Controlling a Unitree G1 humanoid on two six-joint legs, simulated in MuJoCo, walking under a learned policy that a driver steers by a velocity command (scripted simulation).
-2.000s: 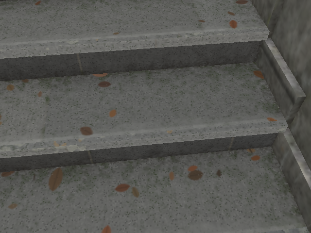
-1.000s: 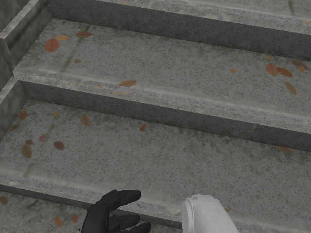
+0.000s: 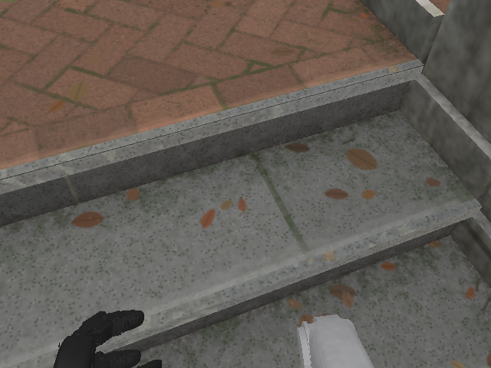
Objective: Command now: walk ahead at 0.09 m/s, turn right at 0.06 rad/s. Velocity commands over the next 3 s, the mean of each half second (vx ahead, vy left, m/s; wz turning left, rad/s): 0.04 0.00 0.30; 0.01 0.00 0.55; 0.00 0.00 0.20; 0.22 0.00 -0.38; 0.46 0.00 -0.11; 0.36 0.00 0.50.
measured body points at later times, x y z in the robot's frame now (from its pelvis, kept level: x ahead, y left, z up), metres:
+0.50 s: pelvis +0.16 -0.09 +0.13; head +0.17 -0.09 +0.58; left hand +0.25 +0.16 +0.02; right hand +0.38 -0.28 +0.05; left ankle +0.20 +0.02 -0.45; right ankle +0.26 -0.16 -0.57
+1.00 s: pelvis +0.20 -0.07 +0.16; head +0.22 -0.05 +0.61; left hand +0.26 +0.24 +0.08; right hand +0.44 -0.24 +0.07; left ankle +0.19 +0.03 -0.57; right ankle +0.30 -0.17 -0.51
